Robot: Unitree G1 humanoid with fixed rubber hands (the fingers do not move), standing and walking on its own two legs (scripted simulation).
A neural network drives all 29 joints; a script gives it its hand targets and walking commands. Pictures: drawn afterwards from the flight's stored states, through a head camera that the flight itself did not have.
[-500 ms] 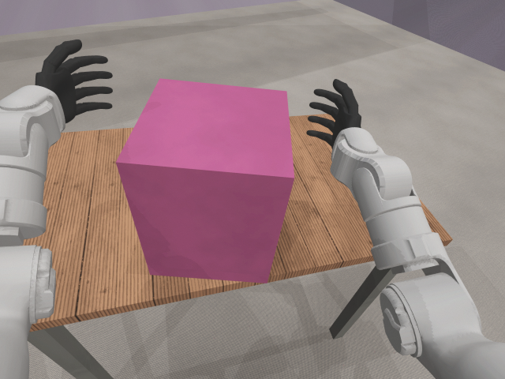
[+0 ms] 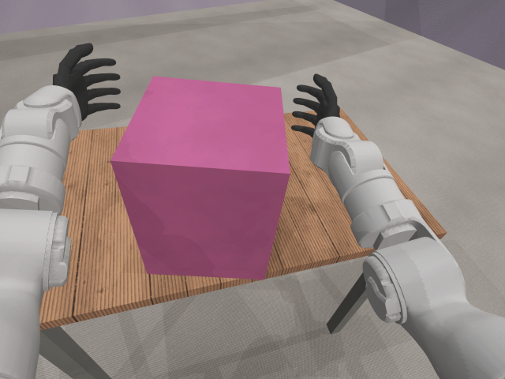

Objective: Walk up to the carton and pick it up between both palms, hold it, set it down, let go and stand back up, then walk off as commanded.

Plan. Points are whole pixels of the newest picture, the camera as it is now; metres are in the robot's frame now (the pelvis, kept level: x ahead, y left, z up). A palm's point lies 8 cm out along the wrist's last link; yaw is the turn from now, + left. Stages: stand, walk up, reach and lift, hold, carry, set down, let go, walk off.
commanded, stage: reach and lift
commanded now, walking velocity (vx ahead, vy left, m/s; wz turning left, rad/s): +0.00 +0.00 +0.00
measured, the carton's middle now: (211, 183) +0.44 +0.01 +0.07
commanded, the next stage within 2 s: none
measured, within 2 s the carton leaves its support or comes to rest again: neither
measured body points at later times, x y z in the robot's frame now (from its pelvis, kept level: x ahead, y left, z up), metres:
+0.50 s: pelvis -0.01 +0.00 -0.01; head +0.01 +0.06 +0.44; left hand +0.47 +0.19 +0.13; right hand +0.41 -0.15 +0.13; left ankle +0.02 +0.10 -0.75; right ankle +0.00 -0.14 -0.75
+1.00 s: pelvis +0.00 +0.00 -0.01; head +0.02 +0.05 +0.44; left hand +0.48 +0.17 +0.14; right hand +0.41 -0.15 +0.12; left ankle +0.02 +0.10 -0.75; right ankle +0.00 -0.14 -0.75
